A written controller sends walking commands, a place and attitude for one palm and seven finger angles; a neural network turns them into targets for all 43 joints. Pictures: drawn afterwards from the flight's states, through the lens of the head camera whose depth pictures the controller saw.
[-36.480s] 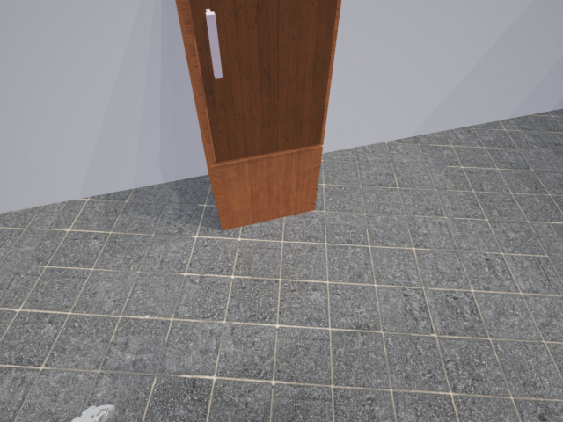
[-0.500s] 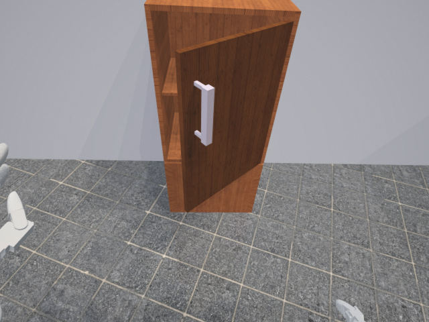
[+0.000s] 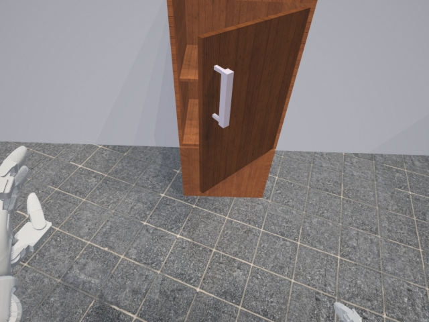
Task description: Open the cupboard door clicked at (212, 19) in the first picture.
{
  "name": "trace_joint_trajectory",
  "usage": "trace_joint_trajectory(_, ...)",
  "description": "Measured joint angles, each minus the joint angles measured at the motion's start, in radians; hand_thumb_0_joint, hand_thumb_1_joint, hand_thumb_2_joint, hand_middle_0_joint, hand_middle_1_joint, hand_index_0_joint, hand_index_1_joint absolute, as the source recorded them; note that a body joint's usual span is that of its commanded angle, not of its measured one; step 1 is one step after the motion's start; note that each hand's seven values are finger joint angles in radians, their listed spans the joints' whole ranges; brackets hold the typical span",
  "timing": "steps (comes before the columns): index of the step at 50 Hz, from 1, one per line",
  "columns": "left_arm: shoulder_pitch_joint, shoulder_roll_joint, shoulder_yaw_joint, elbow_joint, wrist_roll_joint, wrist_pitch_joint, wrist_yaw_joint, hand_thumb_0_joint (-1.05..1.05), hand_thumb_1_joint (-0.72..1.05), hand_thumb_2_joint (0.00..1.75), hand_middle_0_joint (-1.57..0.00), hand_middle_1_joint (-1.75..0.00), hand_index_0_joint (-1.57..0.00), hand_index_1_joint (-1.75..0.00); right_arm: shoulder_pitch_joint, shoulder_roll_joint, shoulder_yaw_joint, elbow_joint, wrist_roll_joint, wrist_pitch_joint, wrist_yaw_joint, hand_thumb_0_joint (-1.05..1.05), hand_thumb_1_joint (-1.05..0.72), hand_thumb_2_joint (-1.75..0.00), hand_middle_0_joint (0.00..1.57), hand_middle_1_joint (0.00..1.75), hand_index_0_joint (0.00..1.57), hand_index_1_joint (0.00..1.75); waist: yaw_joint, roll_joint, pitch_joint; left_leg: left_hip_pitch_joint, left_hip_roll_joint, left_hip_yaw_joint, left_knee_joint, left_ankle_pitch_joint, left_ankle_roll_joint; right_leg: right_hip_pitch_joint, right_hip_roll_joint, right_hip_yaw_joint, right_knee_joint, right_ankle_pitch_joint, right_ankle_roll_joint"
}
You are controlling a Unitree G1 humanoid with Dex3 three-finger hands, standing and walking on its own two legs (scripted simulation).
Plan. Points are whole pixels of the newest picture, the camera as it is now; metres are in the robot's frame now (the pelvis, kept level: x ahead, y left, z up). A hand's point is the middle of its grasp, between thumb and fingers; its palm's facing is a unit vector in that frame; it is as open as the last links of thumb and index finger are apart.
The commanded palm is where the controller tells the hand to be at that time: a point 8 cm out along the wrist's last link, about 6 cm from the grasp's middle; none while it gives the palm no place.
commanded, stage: stop stepping back and stand still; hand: left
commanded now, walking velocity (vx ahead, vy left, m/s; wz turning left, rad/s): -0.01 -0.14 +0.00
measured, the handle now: (220, 97) +0.66 +0.04 +0.08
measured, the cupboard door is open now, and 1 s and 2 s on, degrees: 41 41 41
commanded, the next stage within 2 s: let the arm hang, fingers relaxed in 0.62 s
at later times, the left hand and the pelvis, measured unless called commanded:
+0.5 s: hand (61, 215) +0.22 +0.25 +0.14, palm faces +0.36 -0.77 -0.52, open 7.4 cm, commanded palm +0.17 +0.29 +0.18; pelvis +0.02 +0.00 +0.00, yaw -2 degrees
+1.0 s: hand out of the picture +0.10 +0.20 -0.16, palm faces -0.04 -0.98 -0.21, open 7.4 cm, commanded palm none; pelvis +0.00 +0.02 -0.01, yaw +0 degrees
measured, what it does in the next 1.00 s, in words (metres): steps on the spot: left foot, then right foot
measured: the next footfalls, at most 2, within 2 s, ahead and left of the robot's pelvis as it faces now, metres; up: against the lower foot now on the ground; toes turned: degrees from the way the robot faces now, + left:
left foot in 0.04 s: +0.07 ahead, +0.15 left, +0.00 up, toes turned +4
right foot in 0.28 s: +0.08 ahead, -0.06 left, +0.00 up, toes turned -6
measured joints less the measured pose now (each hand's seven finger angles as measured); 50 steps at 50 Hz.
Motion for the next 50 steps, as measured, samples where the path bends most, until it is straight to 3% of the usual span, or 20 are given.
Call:
trace_joint_trajectory(2, 0.015, 0.014, 0.002, -0.083, -0.008, -0.008, 0.003, 0.01, 0.89, 0.89, -0.21, -0.3, -0.21, -0.31, -0.006, -0.017, -0.006, -0.029, -0.001, -0.015, -0.004, 0.01, -0.9, -0.9, 0.21, 0.3, 0.21, 0.3, -0.013, 0.011, 0.016, 0.091, 0.009, -0.013, -0.151, 0.031, 0.006, -0.028, 0.005, -0.002, 0.07, -0.038, 0.017)
trace_joint_trajectory(6, 0.028, 0.11, 0.078, -0.158, -0.016, -0.037, 0.006, 0.01, 0.89, 0.89, -0.21, -0.3, -0.21, -0.31, -0.064, 0.038, -0.014, -0.053, 0.002, -0.024, 0.01, 0.01, -0.9, -0.9, 0.2, 0.3, 0.21, 0.3, -0.036, -0.042, 0.077, 0.105, -0.017, 0.007, -0.134, 0.047, -0.032, -0.121, 0.009, 0.045, 0.288, -0.177, 0.028)
trace_joint_trajectory(10, 0.064, 0.169, 0.144, -0.171, -0.026, -0.033, 0.001, 0.01, 0.89, 0.89, -0.21, -0.3, -0.21, -0.31, -0.076, 0.077, 0.009, -0.08, 0.007, -0.031, 0.045, 0.01, -0.9, -0.9, 0.2, 0.3, 0.2, 0.3, -0.046, -0.023, 0.091, 0.128, -0.006, 0.006, -0.175, 0.067, -0.039, -0.155, 0.036, 0.008, 0.253, -0.1, 0.042)
trace_joint_trajectory(14, 0.123, 0.166, 0.146, -0.141, -0.035, -0.023, -0.013, 0.01, 0.89, 0.89, -0.21, -0.3, -0.21, -0.31, -0.076, 0.083, 0.03, -0.096, 0.015, -0.019, 0.06, 0.01, -0.9, -0.9, 0.21, 0.3, 0.21, 0.3, -0.035, 0.009, 0.086, 0.121, -0.009, 0.022, -0.158, 0.05, -0.049, -0.116, 0.041, -0.011, 0.103, -0.001, 0.045)
trace_joint_trajectory(17, 0.125, 0.121, 0.102, -0.091, -0.031, -0.007, -0.026, 0.01, 0.89, 0.89, -0.21, -0.3, -0.21, -0.31, -0.089, 0.062, 0.032, -0.074, 0.019, 0.001, 0.06, 0.01, -0.9, -0.9, 0.21, 0.3, 0.21, 0.31, -0.028, 0.069, 0.093, 0.1, 0.011, -0.003, -0.112, 0.007, -0.047, -0.101, 0.07, -0.03, 0.068, 0.036, -0.044)
trace_joint_trajectory(19, 0.126, 0.088, 0.075, -0.076, -0.032, 0.006, -0.027, 0.01, 0.89, 0.89, -0.21, -0.3, -0.21, -0.31, -0.096, 0.05, 0.026, -0.055, 0.023, 0.014, 0.061, 0.01, -0.9, -0.9, 0.21, 0.3, 0.21, 0.31, -0.015, 0.077, 0.089, 0.063, -0.013, -0.034, -0.013, -0.074, -0.037, -0.106, 0.073, -0.027, 0.053, 0.044, -0.067)
trace_joint_trajectory(23, 0.119, 0.046, 0.04, -0.064, -0.019, 0.01, -0.015, 0.01, 0.89, 0.89, -0.22, -0.3, -0.21, -0.31, -0.096, 0.031, 0.018, -0.035, 0.022, 0.026, 0.05, 0.01, -0.9, -0.9, 0.21, 0.3, 0.21, 0.3, -0.001, 0.048, 0.086, 0.043, -0.053, -0.042, 0.093, -0.113, -0.029, -0.092, 0.063, -0.012, 0.009, 0.066, -0.067)
trace_joint_trajectory(29, 0.09, 0.058, 0.042, -0.114, -0.018, -0.012, 0.011, 0.01, 0.88, 0.89, -0.22, -0.3, -0.21, -0.31, -0.087, -0.006, 0.0, -0.059, 0.014, 0.016, 0.027, 0.01, -0.9, -0.9, 0.21, 0.3, 0.21, 0.3, -0.022, 0.045, 0.085, 0.164, -0.04, -0.051, -0.194, 0.028, -0.019, -0.07, 0.081, -0.039, 0.006, 0.055, -0.061)
trace_joint_trajectory(36, 0.099, 0.099, 0.081, -0.101, -0.022, -0.027, 0.005, 0.01, 0.89, 0.89, -0.22, -0.3, -0.21, -0.31, -0.111, -0.002, -0.006, -0.09, 0.029, 0.032, 0.034, 0.01, -0.9, -0.9, 0.2, 0.3, 0.2, 0.3, -0.027, 0.028, 0.069, 0.185, -0.044, -0.03, -0.222, 0.033, -0.022, -0.046, 0.079, -0.018, -0.039, 0.079, -0.046)
trace_joint_trajectory(38, 0.02, 0.113, 0.006, 0.06, 0.003, -0.037, -0.038, 0.01, 0.89, 0.89, -0.21, -0.3, -0.21, -0.3, -0.125, -0.023, -0.018, -0.04, 0.03, -0.006, 0.074, 0.01, -0.9, -0.9, 0.2, 0.3, 0.2, 0.3, -0.023, 0.052, 0.046, 0.145, -0.055, -0.04, -0.192, 0.033, -0.017, -0.079, 0.066, -0.028, -0.013, 0.074, -0.043)
trace_joint_trajectory(40, -0.087, 0.097, -0.094, 0.298, 0.023, 0.039, -0.099, 0.0, 0.89, 0.89, -0.21, -0.3, -0.2, -0.3, -0.15, -0.058, -0.017, 0.013, 0.023, 0.019, 0.1, 0.0, -0.9, -0.9, 0.2, 0.3, 0.2, 0.3, -0.018, 0.082, 0.026, 0.11, -0.07, -0.045, -0.161, 0.023, -0.007, -0.12, 0.048, -0.035, 0.038, 0.054, -0.04)
trace_joint_trajectory(43, -0.193, 0.024, -0.206, 0.656, 0.038, 0.15, -0.144, 0.0, 0.9, 0.89, -0.2, -0.3, -0.2, -0.3, -0.176, -0.076, -0.01, 0.073, 0.006, 0.063, 0.111, 0.0, -0.9, -0.9, 0.2, 0.3, 0.2, 0.3, -0.028, 0.104, 0.019, 0.075, -0.088, -0.043, -0.124, 0.015, 0.006, -0.165, 0.027, -0.034, 0.099, 0.031, -0.035)
trace_joint_trajectory(46, -0.227, -0.051, -0.283, 0.92, 0.044, 0.2, -0.161, 0.0, 0.9, 0.89, -0.2, -0.3, -0.2, -0.3, -0.164, -0.056, 0.003, 0.12, -0.003, 0.093, 0.111, 0.0, -0.9, -0.9, 0.2, 0.3, 0.2, 0.3, -0.042, 0.081, 0.042, 0.074, -0.094, -0.043, -0.118, 0.018, 0.005, -0.169, 0.02, -0.034, 0.116, 0.027, -0.038)
trace_joint_trajectory(50, -0.217, -0.14, -0.348, 1.156, 0.035, 0.225, -0.161, 0.01, 0.91, 0.89, -0.2, -0.3, -0.2, -0.3, -0.11, -0.005, 0.022, 0.196, -0.011, 0.131, 0.106, 0.0, -0.9, -0.9, 0.2, 0.3, 0.2, 0.3, -0.048, 0.013, 0.081, 0.098, -0.095, -0.054, -0.133, 0.032, -0.001, -0.141, 0.019, -0.044, 0.099, 0.036, -0.042)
